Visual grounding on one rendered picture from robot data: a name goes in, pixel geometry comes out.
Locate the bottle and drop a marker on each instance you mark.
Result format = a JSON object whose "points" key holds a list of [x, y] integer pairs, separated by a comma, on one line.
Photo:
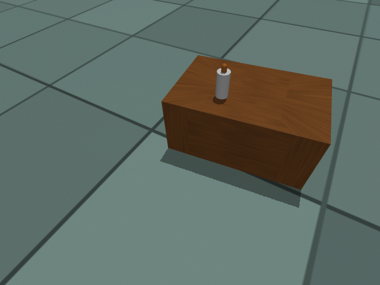
{"points": [[222, 82]]}

